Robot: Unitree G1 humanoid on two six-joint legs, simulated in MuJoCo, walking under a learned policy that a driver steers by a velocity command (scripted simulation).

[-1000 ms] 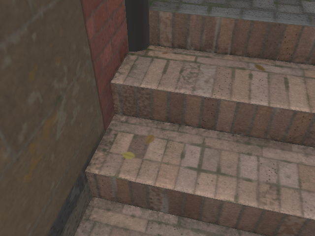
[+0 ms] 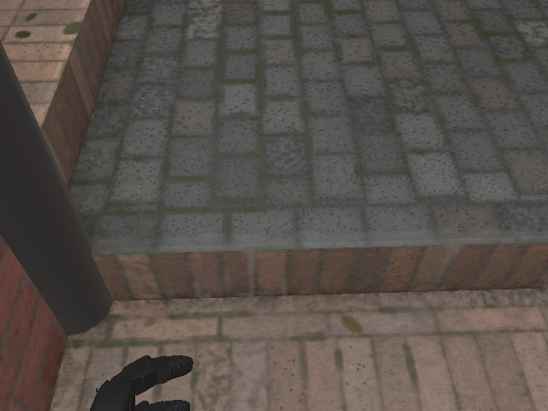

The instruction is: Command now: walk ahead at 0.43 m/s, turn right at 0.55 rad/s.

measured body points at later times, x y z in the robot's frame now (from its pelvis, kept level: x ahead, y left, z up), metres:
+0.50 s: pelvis +0.27 -0.04 +0.18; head +0.30 -0.08 +0.62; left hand +0.36 +0.21 +0.05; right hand +0.46 -0.26 +0.10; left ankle +0.40 +0.00 -0.44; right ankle +0.13 -0.06 -0.57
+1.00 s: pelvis +0.36 -0.13 +0.27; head +0.36 -0.13 +0.72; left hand +0.54 +0.01 +0.14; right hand +0.33 -0.37 +0.13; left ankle +0.41 +0.00 -0.44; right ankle +0.37 -0.27 -0.44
